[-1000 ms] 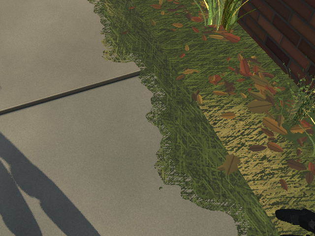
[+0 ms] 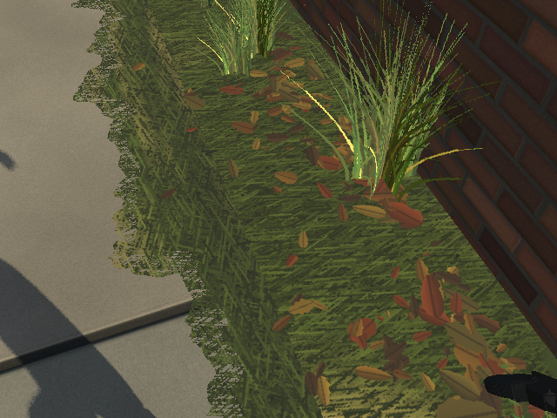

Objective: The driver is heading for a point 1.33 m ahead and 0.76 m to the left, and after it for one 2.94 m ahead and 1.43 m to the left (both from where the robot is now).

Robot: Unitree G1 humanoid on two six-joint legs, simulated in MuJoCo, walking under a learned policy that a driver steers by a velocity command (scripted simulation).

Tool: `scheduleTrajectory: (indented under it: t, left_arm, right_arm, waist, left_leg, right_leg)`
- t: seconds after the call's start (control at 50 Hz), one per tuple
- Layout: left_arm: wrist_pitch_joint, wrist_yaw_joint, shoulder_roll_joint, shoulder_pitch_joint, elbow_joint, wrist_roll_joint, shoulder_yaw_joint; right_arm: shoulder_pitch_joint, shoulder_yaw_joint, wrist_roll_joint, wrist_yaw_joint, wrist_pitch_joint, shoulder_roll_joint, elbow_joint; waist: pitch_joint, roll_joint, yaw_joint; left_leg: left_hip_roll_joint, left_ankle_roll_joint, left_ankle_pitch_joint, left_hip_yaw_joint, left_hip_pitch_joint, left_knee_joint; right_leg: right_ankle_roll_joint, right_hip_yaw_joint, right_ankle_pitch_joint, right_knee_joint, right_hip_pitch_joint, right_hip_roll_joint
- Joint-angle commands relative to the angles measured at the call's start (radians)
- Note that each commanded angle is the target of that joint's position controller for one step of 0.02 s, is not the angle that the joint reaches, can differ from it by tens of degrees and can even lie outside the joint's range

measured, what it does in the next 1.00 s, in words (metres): walks ahead, turning left: left foot, then right foot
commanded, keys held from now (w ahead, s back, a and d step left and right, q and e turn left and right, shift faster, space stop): w+q+shift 1.00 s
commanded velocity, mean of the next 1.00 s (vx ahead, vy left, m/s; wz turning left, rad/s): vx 1.00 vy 0.00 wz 0.97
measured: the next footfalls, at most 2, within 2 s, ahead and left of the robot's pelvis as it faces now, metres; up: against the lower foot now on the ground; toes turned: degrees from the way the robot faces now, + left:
left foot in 0.02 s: +0.20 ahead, +0.03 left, +0.00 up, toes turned +6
right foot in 0.44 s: +0.65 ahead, -0.06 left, +0.00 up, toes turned +29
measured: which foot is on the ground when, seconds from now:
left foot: up 0.00-0.00, down 0.02-0.42, up 0.44-0.88, down 0.90-1.00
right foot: down 0.00-0.02, up 0.04-0.42, down 0.44-0.90, up 0.92-1.00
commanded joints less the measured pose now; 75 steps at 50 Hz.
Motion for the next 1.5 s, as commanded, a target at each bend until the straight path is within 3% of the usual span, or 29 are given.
scheduleTrajectory:
  t: [0.02,0.04,0.06,0.1,0.14,0.24,0.36,0.42,0.44,0.46,0.48,0.52,0.66,0.8,0.86,0.88,0.9,0.92,0.94,1.0,1.04,1.12,1.22,1.28,1.3,1.32,1.34,1.38,1.5]
  left_arm:
    - [-0.003,-0.017,0.15,-0.206,-0.149,0.012,0.034]
    - [-0.022,-0.026,0.073,-0.094,-0.254,-0.003,0.005]
    - [-0.05,-0.02,0.14,-0.228,-0.282,0.009,0.004]
    - [-0.064,-0.018,0.136,-0.278,-0.279,0.011,-0.005]
    - [-0.02,-0.015,0.116,-0.243,-0.263,0.041,-0.017]
    - [0.016,-0.037,0.058,-0.468,-0.357,0.019,-0.043]
    - [0.0,-0.037,0.098,-0.543,-0.38,-0.011,-0.035]
    - [-0.008,-0.004,0.212,-0.161,-0.281,-0.017,0.021]
    - [-0.014,0.021,0.279,0.063,-0.244,0.006,0.05]
    - [-0.014,0.019,0.354,0.029,-0.248,0.05,0.062]
    - [-0.005,0.01,0.295,-0.106,-0.266,0.031,0.065]
    - [0.004,0.001,0.15,-0.207,-0.261,0.019,0.034]
    - [-0.053,-0.018,0.079,-0.153,-0.119,-0.014,0.01]
    - [-0.06,-0.006,0.164,-0.044,-0.03,-0.008,0.026]
    - [-0.01,0.017,0.256,-0.069,-0.048,-0.003,0.048]
    - [0.005,0.014,0.267,-0.127,-0.073,0.001,0.051]
    - [0.012,0.008,0.233,-0.2,-0.09,0.001,0.052]
    - [-0.009,-0.018,0.096,-0.112,-0.187,0.016,0.014]
    - [-0.039,-0.013,0.149,-0.208,-0.261,0.004,0.015]
    - [-0.045,-0.012,0.138,-0.256,-0.233,0.023,0.0]
    - [-0.001,-0.017,0.129,-0.221,-0.233,0.046,-0.008]
    - [0.01,-0.05,0.069,-0.429,-0.314,0.01,-0.033]
    - [0.0,-0.049,0.101,-0.449,-0.287,-0.003,-0.019]
    - [-0.008,-0.012,0.215,-0.032,-0.173,-0.013,0.038]
    - [-0.01,0.01,0.292,0.168,-0.129,0.007,0.059]
    - [-0.008,-0.011,0.363,0.073,-0.116,0.027,0.075]
    - [0.0,-0.027,0.232,-0.092,-0.161,0.016,0.065]
    - [-0.004,-0.037,0.132,-0.157,-0.141,0.017,0.043]
    - [-0.049,-0.037,0.108,-0.057,-0.024,-0.015,0.023]
  right_arm:
    - [0.522,-0.1,0.01,-0.056,0.02,-0.228,0.128]
    - [0.417,-0.119,-0.027,-0.057,0.032,-0.353,0.069]
    - [0.428,-0.126,-0.008,-0.065,0.037,-0.321,0.038]
    - [0.38,-0.104,-0.002,-0.078,0.018,-0.23,0.076]
    - [0.316,-0.081,0.003,-0.084,-0.014,-0.174,0.068]
    - [0.33,-0.078,0.008,-0.073,-0.051,-0.161,0.059]
    - [0.385,-0.1,0.017,-0.072,-0.05,-0.194,0.073]
    - [0.301,-0.112,0.002,-0.072,-0.052,-0.261,0.06]
    - [0.276,-0.085,0.001,-0.071,-0.066,-0.165,0.037]
    - [0.383,-0.04,0.044,-0.07,-0.065,0.003,-0.016]
    - [0.362,-0.028,0.025,-0.078,-0.05,-0.06,-0.015]
    - [0.251,-0.043,-0.011,-0.061,-0.025,-0.128,-0.001]
    - [0.079,-0.009,-0.016,0.0,0.034,-0.038,-0.101]
    - [-0.088,0.005,-0.021,0.02,0.023,-0.04,-0.127]
    - [0.201,-0.03,-0.022,-0.004,0.02,-0.109,-0.037]
    - [0.434,-0.062,-0.02,-0.022,0.017,-0.155,0.045]
    - [0.5,-0.102,0.029,-0.05,0.025,-0.2,0.081]
    - [0.335,-0.105,0.0,-0.066,0.037,-0.307,0.041]
    - [0.404,-0.115,-0.016,-0.077,0.041,-0.316,0.014]
    - [0.309,-0.083,-0.023,-0.102,-0.006,-0.177,0.079]
    - [0.301,-0.061,-0.001,-0.101,-0.037,-0.136,0.082]
    - [0.285,-0.076,0.003,-0.087,-0.063,-0.161,0.082]
    - [0.409,-0.082,0.025,-0.08,-0.074,-0.179,0.148]
    - [0.333,-0.088,-0.02,-0.091,-0.066,-0.229,0.154]
    - [0.316,-0.055,-0.035,-0.096,-0.075,-0.096,0.125]
    - [0.529,-0.021,0.032,-0.081,-0.084,0.018,0.083]
    - [0.413,-0.02,0.004,-0.094,-0.073,-0.078,0.117]
    - [0.242,-0.025,-0.011,-0.072,-0.063,-0.102,0.095]
    - [0.06,0.017,-0.034,-0.031,-0.037,-0.026,-0.013]
  waist:
    - [-0.153,0.122,-0.265]
    - [-0.285,0.31,-0.098]
    - [-0.34,0.07,-0.182]
    - [-0.076,-0.107,-0.079]
    - [-0.002,-0.114,0.004]
    - [0.078,-0.062,-0.035]
    - [0.001,0.03,-0.102]
    - [-0.212,0.004,0.116]
    - [-0.335,-0.082,0.203]
    - [-0.425,-0.409,0.078]
    - [-0.343,-0.366,0.037]
    - [-0.14,-0.096,0.026]
    - [0.033,-0.105,-0.043]
    - [0.09,-0.063,-0.039]
    - [-0.116,-0.142,-0.215]
    - [-0.209,-0.132,-0.314]
    - [-0.216,0.037,-0.333]
    - [-0.211,0.224,-0.096]
    - [-0.354,0.043,-0.182]
    - [0.007,-0.15,-0.039]
    - [0.041,-0.11,0.018]
    - [0.107,-0.051,-0.016]
    - [0.008,0.003,-0.089]
    - [-0.2,0.024,0.167]
    - [-0.302,-0.148,0.224]
    - [-0.416,-0.553,0.015]
    - [-0.224,-0.265,0.027]
    - [-0.071,-0.016,0.028]
    - [0.088,-0.065,-0.031]
  left_leg:
    - [-0.001,0.092,-0.184,-0.237,0.832,-0.093]
    - [0.26,0.298,-0.208,-0.835,1.11,-0.24]
    - [0.28,0.292,-0.395,-0.999,1.082,-0.424]
    - [0.234,0.189,-0.328,-0.864,0.736,-0.503]
    - [0.139,0.163,-0.15,-0.68,0.469,-0.496]
    - [0.017,0.125,-0.073,-0.532,0.205,-0.578]
    - [0.053,0.028,0.276,-0.58,0.459,-0.457]
    - [0.01,-0.045,0.536,-0.547,0.457,-0.009]
    - [-0.04,-0.058,0.309,-0.481,0.3,0.326]
    - [-0.154,-0.084,-0.443,-0.371,-0.01,0.607]
    - [-0.064,-0.069,-0.338,-0.321,-0.125,0.695]
    - [0.038,-0.083,-0.189,-0.267,-0.11,0.626]
    - [0.122,-0.119,0.007,-0.219,-0.155,0.493]
    - [-0.004,-0.025,0.061,0.042,0.079,0.066]
    - [-0.102,0.034,-0.098,0.031,0.413,0.053]
    - [-0.11,0.075,-0.156,-0.045,0.687,-0.002]
    - [-0.054,0.109,-0.158,-0.192,0.905,-0.136]
    - [0.182,0.243,-0.044,-0.682,1.048,-0.181]
    - [0.272,0.343,-0.232,-0.958,1.111,-0.368]
    - [0.177,0.199,-0.14,-0.74,0.637,-0.521]
    - [0.119,0.195,-0.024,-0.653,0.453,-0.522]
    - [-0.01,0.116,0.025,-0.5,0.203,-0.576]
    - [0.063,0.027,0.483,-0.492,0.508,-0.49]
    - [0.052,-0.04,0.718,-0.449,0.501,0.077]
    - [-0.025,-0.058,0.228,-0.389,0.307,0.502]
    - [-0.158,-0.092,-0.37,-0.349,0.028,0.722]
    - [-0.04,-0.068,-0.265,-0.326,-0.08,0.733]
    - [0.029,-0.074,-0.156,-0.304,-0.049,0.625]
    - [0.065,-0.111,-0.118,-0.294,-0.146,0.368]
  right_leg:
    - [-0.062,0.068,0.337,0.956,-0.66,-0.023]
    - [-0.01,0.231,-0.172,1.303,-1.087,0.096]
    - [-0.033,0.393,-0.056,1.271,-1.161,0.052]
    - [-0.044,0.394,0.026,1.031,-1.092,-0.046]
    - [-0.019,0.394,0.001,0.911,-0.942,-0.09]
    - [0.032,0.317,0.233,0.465,-0.814,-0.099]
    - [-0.009,0.332,0.43,0.114,-0.671,-0.007]
    - [-0.038,0.317,0.187,0.108,-0.239,0.034]
    - [-0.065,0.486,-0.115,0.109,0.008,-0.14]
    - [-0.136,1.041,-0.511,-0.119,0.178,-0.424]
    - [-0.161,1.217,-0.631,-0.221,0.055,-0.426]
    - [-0.148,0.842,-0.331,-0.182,-0.184,-0.334]
    - [-0.088,0.279,0.252,-0.28,-0.388,-0.222]
    - [-0.05,0.006,1.104,-0.248,-0.288,-0.178]
    - [-0.063,0.022,1.576,0.191,-0.234,-0.246]
    - [-0.084,0.054,1.466,0.496,-0.376,-0.254]
    - [-0.058,0.058,0.673,0.936,-0.63,-0.079]
    - [-0.006,0.145,-0.134,1.253,-1.057,0.045]
    - [-0.007,0.372,-0.102,1.29,-1.163,0.045]
    - [-0.016,0.388,-0.038,0.928,-1.058,-0.096]
    - [0.018,0.384,-0.076,0.822,-0.953,-0.12]
    - [0.031,0.311,0.239,0.375,-0.746,-0.098]
    - [-0.055,0.269,0.464,0.121,-0.584,-0.005]
    - [-0.102,0.272,0.204,0.139,-0.19,0.016]
    - [-0.117,0.517,-0.136,0.145,0.009,-0.182]
    - [-0.234,1.197,-0.346,-0.177,0.128,-0.406]
    - [-0.233,1.139,-0.448,-0.214,-0.004,-0.357]
    - [-0.226,0.807,-0.165,-0.183,-0.235,-0.267]
    - [-0.226,0.515,0.103,-0.342,-0.401,-0.201]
